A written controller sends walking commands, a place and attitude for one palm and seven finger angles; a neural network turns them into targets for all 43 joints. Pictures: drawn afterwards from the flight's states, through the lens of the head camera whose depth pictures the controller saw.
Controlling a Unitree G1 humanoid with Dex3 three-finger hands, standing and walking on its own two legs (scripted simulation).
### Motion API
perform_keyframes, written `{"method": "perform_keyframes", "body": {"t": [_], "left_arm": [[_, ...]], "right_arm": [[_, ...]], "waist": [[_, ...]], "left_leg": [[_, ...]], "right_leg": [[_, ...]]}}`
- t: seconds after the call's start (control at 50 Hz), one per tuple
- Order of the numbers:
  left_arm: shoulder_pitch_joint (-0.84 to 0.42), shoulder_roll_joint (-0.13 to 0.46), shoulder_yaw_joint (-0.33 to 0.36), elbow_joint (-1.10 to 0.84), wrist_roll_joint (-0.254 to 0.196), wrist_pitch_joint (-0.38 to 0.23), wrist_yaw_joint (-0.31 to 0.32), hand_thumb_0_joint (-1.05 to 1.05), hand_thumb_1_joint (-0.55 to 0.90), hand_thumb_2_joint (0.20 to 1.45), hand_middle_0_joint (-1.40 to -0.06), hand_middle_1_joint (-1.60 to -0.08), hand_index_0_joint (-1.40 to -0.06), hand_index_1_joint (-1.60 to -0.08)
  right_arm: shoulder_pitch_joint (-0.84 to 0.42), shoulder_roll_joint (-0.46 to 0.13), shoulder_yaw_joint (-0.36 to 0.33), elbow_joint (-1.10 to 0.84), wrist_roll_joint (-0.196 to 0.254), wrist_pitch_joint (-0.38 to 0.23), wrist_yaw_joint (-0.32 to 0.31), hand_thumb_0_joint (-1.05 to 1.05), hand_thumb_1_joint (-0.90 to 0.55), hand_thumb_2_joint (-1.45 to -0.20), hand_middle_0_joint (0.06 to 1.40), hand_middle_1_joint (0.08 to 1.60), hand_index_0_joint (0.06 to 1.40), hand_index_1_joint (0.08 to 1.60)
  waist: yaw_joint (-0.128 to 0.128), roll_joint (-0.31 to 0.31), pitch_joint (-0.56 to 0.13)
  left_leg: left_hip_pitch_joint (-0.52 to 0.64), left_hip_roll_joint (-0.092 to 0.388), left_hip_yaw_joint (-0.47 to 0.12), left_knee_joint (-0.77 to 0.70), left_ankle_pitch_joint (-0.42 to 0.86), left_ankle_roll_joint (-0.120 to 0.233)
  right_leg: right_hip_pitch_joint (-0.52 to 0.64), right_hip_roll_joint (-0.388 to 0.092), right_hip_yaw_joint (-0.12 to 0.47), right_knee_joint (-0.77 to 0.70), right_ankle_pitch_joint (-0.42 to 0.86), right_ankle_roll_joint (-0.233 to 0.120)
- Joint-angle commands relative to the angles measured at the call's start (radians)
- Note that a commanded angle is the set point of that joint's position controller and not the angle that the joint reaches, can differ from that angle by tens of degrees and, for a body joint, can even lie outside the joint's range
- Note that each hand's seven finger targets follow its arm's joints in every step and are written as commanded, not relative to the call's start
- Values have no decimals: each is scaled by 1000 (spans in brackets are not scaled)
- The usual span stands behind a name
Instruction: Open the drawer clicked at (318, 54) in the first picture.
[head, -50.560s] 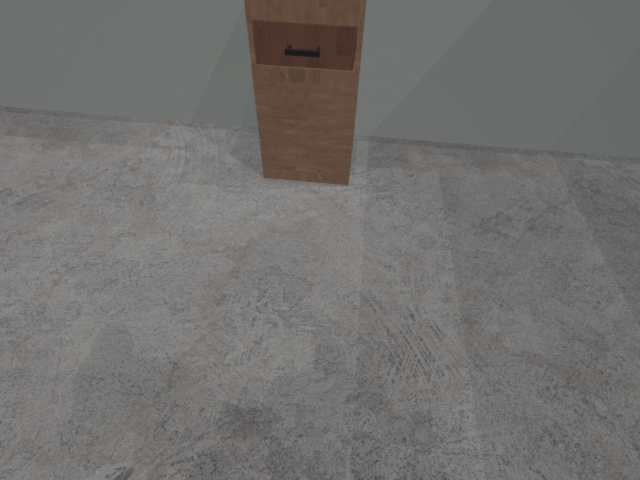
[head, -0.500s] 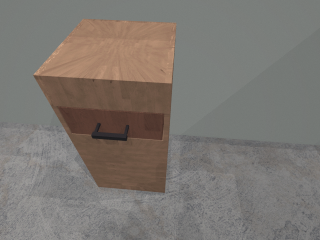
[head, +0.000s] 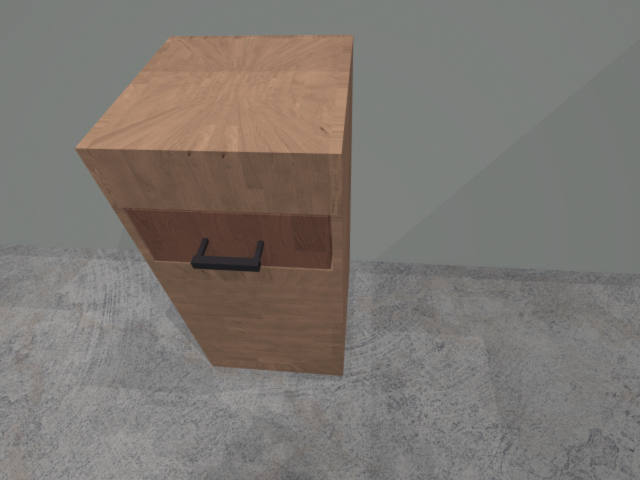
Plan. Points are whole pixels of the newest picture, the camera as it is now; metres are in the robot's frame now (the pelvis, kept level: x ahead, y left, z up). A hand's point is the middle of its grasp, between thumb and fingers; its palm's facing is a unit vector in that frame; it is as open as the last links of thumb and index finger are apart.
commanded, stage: raise the hand with hooked fingers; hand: left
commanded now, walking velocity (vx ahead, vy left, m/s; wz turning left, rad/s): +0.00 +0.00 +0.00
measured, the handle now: (229, 254) +0.51 +0.24 -0.11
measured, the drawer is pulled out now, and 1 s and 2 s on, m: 0.00 0.00 0.00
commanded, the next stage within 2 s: move the hooked fingers above the handle in 1.78 s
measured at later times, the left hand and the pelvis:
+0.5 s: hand (159, 459) +0.15 +0.22 -0.05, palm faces +0.03 -0.05 -1.00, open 9.7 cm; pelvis -0.06 -0.01 -0.03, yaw +1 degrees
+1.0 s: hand (137, 369) +0.23 +0.25 +0.02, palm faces +0.10 -0.09 -0.99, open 12.7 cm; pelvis -0.04 +0.03 -0.01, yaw +0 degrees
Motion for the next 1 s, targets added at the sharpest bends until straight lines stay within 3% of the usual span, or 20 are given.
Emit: {"method": "perform_keyframes", "body": {"t": [0.0, 0.02, 0.06, 0.08, 0.12, 0.14, 0.18, 0.22, 0.28, 0.32, 0.4, 0.44, 0.48, 0.52, 0.6, 0.68, 0.78, 0.88, 0.92, 0.98], "left_arm": [[-244, 44, -94, -562, 199, -69, 75, 0, 737, 830, -212, -405, -212, -405], [-230, 28, -124, -564, 269, -69, 95, 0, 713, 820, -213, -420, -213, -420], [-235, -7, -181, -509, 477, -71, 151, 0, 667, 800, -217, -450, -217, -450], [-189, 0, -170, -488, 567, -65, 184, 0, 643, 790, -218, -465, -218, -465], [61, 35, -94, -386, 722, -61, 224, 0, 597, 770, -222, -495, -222, -495], [125, 71, -59, -390, 788, -66, 235, 0, 573, 760, -223, -510, -223, -510], [79, 124, -5, -441, 884, -82, 250, 0, 527, 740, -227, -540, -227, -540], [-42, 189, 49, -521, 952, -92, 278, 0, 480, 720, -230, -570, -230, -570], [-226, 187, 22, -622, 1029, -60, 345, 0, 410, 690, -235, -615, -235, -615], [-405, 222, 36, -679, 1068, -39, 391, 0, 363, 670, -238, -645, -238, -645], [-545, 235, 29, -652, 1087, -43, 421, 0, 270, 630, -245, -705, -245, -705], [-599, 214, 1, -639, 1022, -54, 394, 0, 223, 610, -248, -735, -248, -735], [-593, 203, -19, -612, 968, -60, 344, 0, 177, 590, -252, -765, -252, -765], [-581, 171, -49, -576, 930, -49, 286, 0, 130, 570, -255, -795, -255, -795], [-460, 222, -10, -507, 940, -14, 192, 0, 37, 530, -262, -855, -262, -855], [-420, 287, 73, -539, 951, -20, 158, 0, -57, 490, -268, -915, -268, -915], [-493, 304, 116, -649, 952, -60, 202, 0, -173, 440, -277, -990, -277, -990], [-596, 287, 81, -661, 949, -66, 233, 0, -290, 390, -285, -1065, -285, -1065], [-641, 279, 62, -647, 938, -50, 221, 0, -337, 370, -288, -1095, -288, -1095], [-665, 303, 56, -626, 932, -22, 184, 0, -407, 340, -293, -1140, -293, -1140]], "right_arm": [[-200, -160, -43, -303, 6, -154, -9, 0, -900, -900, 200, 300, 200, 300], [-189, -170, -41, -344, -8, -150, 3, 0, -900, -900, 200, 300, 200, 300], [-187, -178, -53, -394, -57, -114, 30, 0, -900, -900, 200, 300, 200, 300], [-218, -189, -67, -444, -78, -83, 45, 0, -900, -900, 200, 300, 200, 300], [-256, -191, -84, -496, -92, -10, 90, 0, -900, -900, 200, 300, 200, 300], [-279, -185, -76, -512, -95, 40, 111, 0, -900, -900, 200, 300, 200, 300], [-349, -174, -63, -565, -84, 126, 138, 0, -900, -900, 200, 300, 200, 300], [-396, -158, -56, -604, -73, 188, 148, 0, -900, -900, 200, 300, 200, 300], [-415, -127, -50, -652, -75, 255, 144, 0, -900, -900, 200, 300, 200, 300], [-415, -119, -49, -648, -82, 273, 126, 0, -900, -900, 200, 300, 200, 300], [-402, -105, -47, -604, -102, 254, 100, 0, -900, -900, 200, 300, 200, 300], [-405, -107, -44, -588, -100, 238, 80, 0, -900, -900, 200, 300, 200, 300], [-412, -110, -37, -576, -97, 223, 65, 0, -900, -900, 200, 300, 200, 300], [-414, -114, -30, -570, -93, 214, 56, 0, -900, -900, 200, 300, 200, 300], [-401, -121, -19, -564, -88, 225, 58, 0, -900, -900, 200, 300, 200, 300], [-395, -123, -15, -573, -80, 233, 67, 0, -900, -900, 200, 300, 200, 300], [-378, -126, -33, -569, -82, 229, 71, 0, -900, -900, 200, 300, 200, 300], [-367, -143, -50, -543, -82, 219, 75, 0, -900, -900, 200, 300, 200, 300], [-371, -148, -54, -538, -74, 220, 77, 0, -900, -900, 200, 300, 200, 300], [-357, -156, -57, -526, -70, 222, 73, 0, -900, -900, 200, 300, 200, 300]], "waist": [[-61, -213, -114], [-68, -217, -120], [-83, -268, -129], [-68, -286, -120], [38, -239, -135], [71, -261, -131], [100, -270, -158], [114, -206, -183], [98, -19, -231], [69, 1, -296], [6, -44, -325], [-38, -95, -274], [-48, -111, -258], [-48, -119, -260], [20, -144, -240], [62, -125, -231], [59, -28, -271], [21, 12, -264], [8, 2, -252], [21, -35, -283]], "left_leg": [[-109, -11, -73, 44, 328, 77], [-137, -27, -80, 71, 294, 78], [-218, -55, -88, 130, 206, 62], [-243, -71, -90, 146, 154, 55], [-324, -80, -66, 147, 133, 31], [-377, -79, -49, 151, 129, 21], [-462, -86, -27, 161, 112, 18], [-482, -95, -20, 170, 93, 18], [-415, -108, -2, 190, 76, 26], [-383, -111, -15, 215, 58, 32], [-339, -98, -37, 259, 42, 44], [-343, -93, -49, 253, -4, 53], [-345, -89, -49, 234, -13, 56], [-332, -84, -53, 205, 0, 56], [-335, -70, -46, 131, 42, 45], [-334, -63, -46, 76, 84, 38], [-262, -58, -58, 51, 158, 38], [-194, -50, -70, 47, 201, 32], [-184, -45, -80, 37, 197, 31], [-156, -43, -80, 17, 233, 30]], "right_leg": [[-123, -22, 88, -3, 223, 23], [-166, -18, 86, 14, 163, 21], [-265, -13, 71, 35, 3, 16], [-280, -12, 84, 16, -77, 11], [-215, -10, 119, 28, -82, -12], [-191, -13, 128, 52, -42, -18], [-149, -25, 161, 90, 4, -27], [-125, -27, 194, 110, -9, -32], [-150, -12, 221, 114, -22, -42], [-168, 0, 250, 114, -43, -39], [-207, -12, 264, 84, -66, -20], [-205, -15, 240, 46, -99, 1], [-173, -23, 210, 27, -94, 15], [-152, -25, 179, 19, -74, 20], [-83, -28, 144, 9, -42, 15], [-14, -25, 130, 16, 6, 5], [4, -14, 108, 31, 92, -8], [-60, -5, 77, 35, 114, -10], [-74, -2, 64, 29, 98, -9], [-30, -4, 59, 20, 137, -5]]}}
